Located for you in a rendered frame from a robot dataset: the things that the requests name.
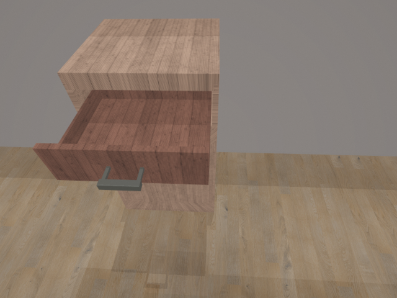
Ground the handle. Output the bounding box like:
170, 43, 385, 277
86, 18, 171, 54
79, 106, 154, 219
96, 166, 145, 191

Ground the drawer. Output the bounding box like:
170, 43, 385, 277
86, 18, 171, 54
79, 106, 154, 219
32, 90, 212, 185

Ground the cabinet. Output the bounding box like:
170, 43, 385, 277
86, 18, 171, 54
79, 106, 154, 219
57, 19, 220, 212

